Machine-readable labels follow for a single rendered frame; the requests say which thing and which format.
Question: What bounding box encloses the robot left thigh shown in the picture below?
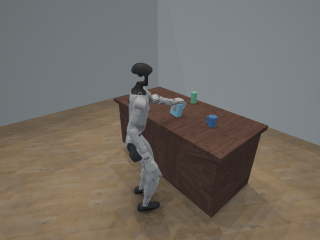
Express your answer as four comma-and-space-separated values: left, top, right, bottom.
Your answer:
140, 135, 154, 159

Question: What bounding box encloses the right robot upper arm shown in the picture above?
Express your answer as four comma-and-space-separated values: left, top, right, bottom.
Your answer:
126, 96, 147, 135

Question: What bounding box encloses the left robot forearm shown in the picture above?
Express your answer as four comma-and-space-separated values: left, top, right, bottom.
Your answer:
158, 95, 177, 106

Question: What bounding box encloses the left robot hand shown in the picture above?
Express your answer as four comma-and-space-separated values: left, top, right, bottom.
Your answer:
172, 97, 187, 111

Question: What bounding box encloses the right robot forearm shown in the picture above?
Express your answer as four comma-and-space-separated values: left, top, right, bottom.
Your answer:
129, 128, 152, 163

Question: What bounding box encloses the table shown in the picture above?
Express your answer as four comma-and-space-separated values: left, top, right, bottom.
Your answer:
113, 86, 268, 218

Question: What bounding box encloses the sponge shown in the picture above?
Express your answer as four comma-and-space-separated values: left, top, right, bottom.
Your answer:
170, 104, 184, 118

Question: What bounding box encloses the left robot foot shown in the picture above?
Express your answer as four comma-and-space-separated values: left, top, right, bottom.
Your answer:
134, 186, 144, 194

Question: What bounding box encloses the left robot upper arm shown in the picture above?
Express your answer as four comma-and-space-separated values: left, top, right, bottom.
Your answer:
143, 87, 160, 105

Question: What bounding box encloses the right robot hand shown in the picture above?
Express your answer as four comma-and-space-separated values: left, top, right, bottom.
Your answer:
145, 159, 163, 181

